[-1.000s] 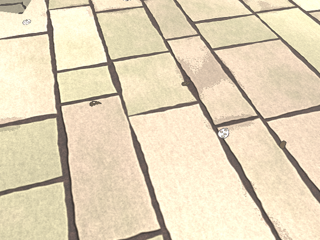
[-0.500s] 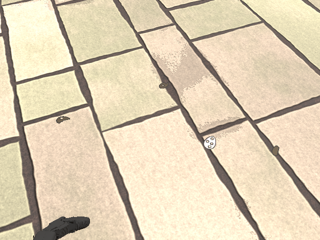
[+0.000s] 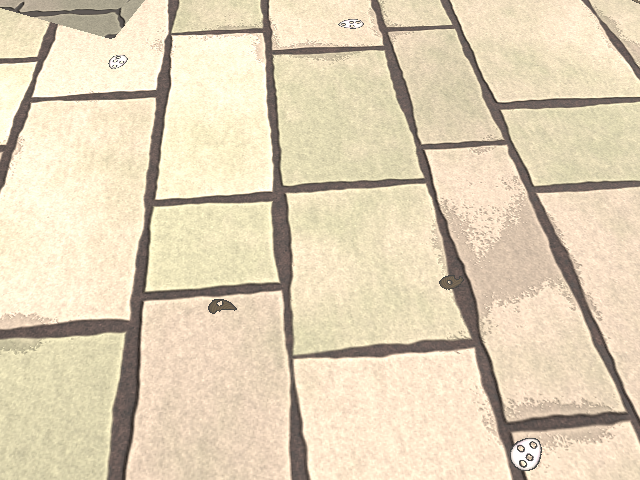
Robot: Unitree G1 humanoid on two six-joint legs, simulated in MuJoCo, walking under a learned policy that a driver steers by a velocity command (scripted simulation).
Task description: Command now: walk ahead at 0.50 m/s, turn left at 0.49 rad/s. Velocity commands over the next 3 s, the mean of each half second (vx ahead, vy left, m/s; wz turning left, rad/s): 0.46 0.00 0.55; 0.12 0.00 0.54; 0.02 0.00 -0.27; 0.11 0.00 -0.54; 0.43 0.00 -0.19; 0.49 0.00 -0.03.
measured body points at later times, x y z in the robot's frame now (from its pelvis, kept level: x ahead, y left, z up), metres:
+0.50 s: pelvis +0.29 +0.04 +0.00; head +0.33 +0.07 +0.45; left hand +0.46 +0.34 -0.08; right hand +0.41 -0.23 -0.11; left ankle +0.19 +0.11 -0.73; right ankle +0.51 -0.05 -0.70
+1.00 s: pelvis +0.39 +0.07 +0.00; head +0.40 +0.10 +0.45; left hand +0.35 +0.38 -0.12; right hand +0.68 -0.07 -0.08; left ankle +0.34 +0.18 -0.74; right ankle +0.51 -0.02 -0.73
